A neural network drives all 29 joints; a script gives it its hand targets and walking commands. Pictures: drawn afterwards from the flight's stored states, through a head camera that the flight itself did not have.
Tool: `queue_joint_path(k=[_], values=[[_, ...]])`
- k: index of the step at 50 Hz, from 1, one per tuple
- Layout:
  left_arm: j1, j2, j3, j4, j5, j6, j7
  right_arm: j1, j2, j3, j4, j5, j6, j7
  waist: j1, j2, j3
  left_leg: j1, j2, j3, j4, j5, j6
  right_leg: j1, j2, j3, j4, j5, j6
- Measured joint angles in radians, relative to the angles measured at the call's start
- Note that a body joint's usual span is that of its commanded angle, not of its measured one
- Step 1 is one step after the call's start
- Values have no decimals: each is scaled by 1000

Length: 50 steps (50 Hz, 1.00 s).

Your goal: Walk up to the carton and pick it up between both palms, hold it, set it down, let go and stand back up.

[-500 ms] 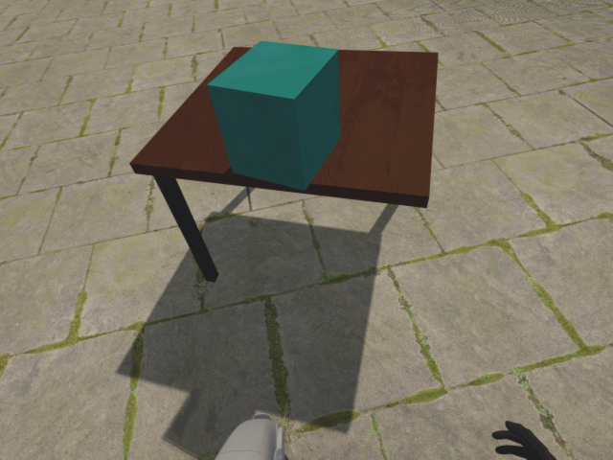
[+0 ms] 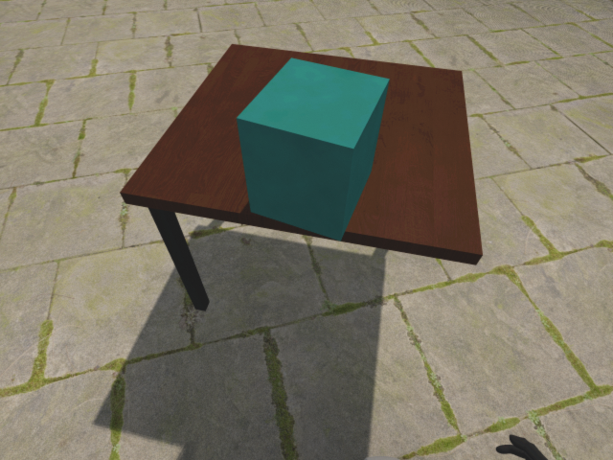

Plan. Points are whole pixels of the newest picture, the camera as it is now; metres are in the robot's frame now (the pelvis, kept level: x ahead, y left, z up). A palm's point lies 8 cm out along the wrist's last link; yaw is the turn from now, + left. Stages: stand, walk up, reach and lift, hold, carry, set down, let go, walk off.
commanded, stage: walk up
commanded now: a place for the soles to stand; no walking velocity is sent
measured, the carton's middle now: (316, 149) +0.70 -0.02 -0.03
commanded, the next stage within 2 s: none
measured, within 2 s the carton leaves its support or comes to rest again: neither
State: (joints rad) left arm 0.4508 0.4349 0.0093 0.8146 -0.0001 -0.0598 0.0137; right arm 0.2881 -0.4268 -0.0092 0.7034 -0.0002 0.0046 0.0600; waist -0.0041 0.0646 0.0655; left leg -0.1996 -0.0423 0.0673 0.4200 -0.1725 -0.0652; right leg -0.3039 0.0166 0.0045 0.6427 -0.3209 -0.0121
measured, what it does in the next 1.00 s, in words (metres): walks ahead: right foot, then left foot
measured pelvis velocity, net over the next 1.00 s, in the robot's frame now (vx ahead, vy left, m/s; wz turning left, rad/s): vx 0.26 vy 0.05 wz -0.12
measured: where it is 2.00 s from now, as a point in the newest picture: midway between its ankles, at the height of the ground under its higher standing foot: (272, 455)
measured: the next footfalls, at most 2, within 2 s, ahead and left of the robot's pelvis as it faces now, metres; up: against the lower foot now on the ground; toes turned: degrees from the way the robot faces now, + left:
right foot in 0.04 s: +0.09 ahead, -0.12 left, +0.00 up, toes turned +1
left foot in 0.26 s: +0.14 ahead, +0.20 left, +0.00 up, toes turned -1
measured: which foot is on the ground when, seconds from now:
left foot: down 0.00-0.00, up 0.02-0.24, down 0.26-0.76, up 0.78-1.00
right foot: up 0.00-0.02, down 0.04-0.28, up 0.30-0.74, down 0.76-1.00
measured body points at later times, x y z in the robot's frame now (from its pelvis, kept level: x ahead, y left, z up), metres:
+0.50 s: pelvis +0.12 +0.10 -0.01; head +0.15 +0.11 +0.44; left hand +0.20 +0.43 -0.12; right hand +0.15 -0.21 -0.11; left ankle +0.10 +0.20 -0.75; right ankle +0.12 -0.08 -0.67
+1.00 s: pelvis +0.26 +0.05 -0.01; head +0.27 +0.01 +0.43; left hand +0.35 +0.34 -0.11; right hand +0.30 -0.26 -0.14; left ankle +0.31 +0.18 -0.68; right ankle +0.29 -0.04 -0.75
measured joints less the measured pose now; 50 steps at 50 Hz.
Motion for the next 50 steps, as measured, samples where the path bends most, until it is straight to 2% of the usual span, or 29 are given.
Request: queue_joint_path(k=[1,2,3,5,6,9,12,13,15,18,20,26,32,36,38,41,43,50], values=[[27,13,5,-9,0,-3,10,-20,1,-1,0,0,12,0,4,-11,6,-48,-12,3,108,-24,-13,41,-2,-32,-110,54,-20],[61,38,15,-17,0,-7,22,-38,4,-1,-2,0,18,0,14,-39,10,-120,-28,3,292,-61,-14,72,-4,-21,-174,102,-52],[70,37,24,1,0,0,37,-55,-4,-4,-1,0,25,-2,27,-27,15,-183,-16,-21,471,-120,-9,67,3,-15,-150,98,-58],[79,11,23,34,0,28,52,-71,-15,-5,-3,0,35,-2,37,11,12,-238,14,-76,668,-169,11,62,12,-18,-72,49,-22],[83,-3,22,43,0,30,54,-77,-16,-5,-4,0,36,2,42,14,12,-245,25,-87,705,-191,23,67,3,-8,-54,27,-14],[75,-45,22,46,0,15,32,-96,-17,-5,-5,0,25,12,45,16,11,-244,70,-96,621,-211,37,69,-33,28,-50,2,-10],[38,-55,22,42,0,0,0,-91,-17,-5,-6,0,16,24,44,16,10,-208,102,-97,386,-214,47,49,-60,50,-42,-15,1],[29,-53,22,37,0,-1,-5,-86,-18,-5,-6,0,9,24,44,16,10,-178,102,-97,294,-214,51,34,-65,60,-19,-29,3],[1,-38,23,37,0,1,-9,-71,-1,-5,-4,0,-4,24,43,-15,24,-168,77,-66,298,-173,56,-4,-78,99,95,-79,-23],[-43,-30,23,36,0,7,-2,0,23,-5,-3,0,-22,20,28,-23,20,-109,73,-49,290,-193,73,-70,-27,106,372,-109,-25],[-82,-20,23,35,0,7,-4,47,25,-5,5,0,-32,12,16,-28,20,-57,73,-48,231,-182,76,-110,-12,105,453,-91,-24],[-144,8,22,33,0,9,-26,133,25,-5,9,0,-45,-12,-18,-47,20,47,72,-43,91,-161,80,-205,-12,105,443,8,-17],[-208,-12,22,26,0,19,-40,163,26,-5,9,0,-48,-16,-34,-50,19,111,71,-42,32,-184,78,-215,-11,85,216,35,-13],[-242,-35,22,21,0,15,-50,163,26,-5,9,0,-42,-16,-37,-50,18,144,71,-38,60,-242,62,-151,-11,-8,7,118,-13],[-239,-45,23,16,0,1,-46,153,23,-5,11,0,-30,-17,-35,-43,22,126,80,-38,178,-302,63,-93,4,-36,-60,147,-20],[-209,-77,22,16,0,-5,-34,104,28,-5,13,0,-15,-18,-33,-31,23,9,83,-39,498,-312,73,-66,22,-28,-12,93,-46],[-174,-95,22,16,0,-11,-28,76,27,-5,12,0,-15,-19,-33,-30,23,-62,81,-40,623,-310,74,-18,22,-13,-36,86,-50],[-106,-113,23,15,0,-16,-4,13,27,-5,13,0,4,-20,-30,-8,36,-273,81,-42,631,-223,74,64,32,17,-99,87,-51]])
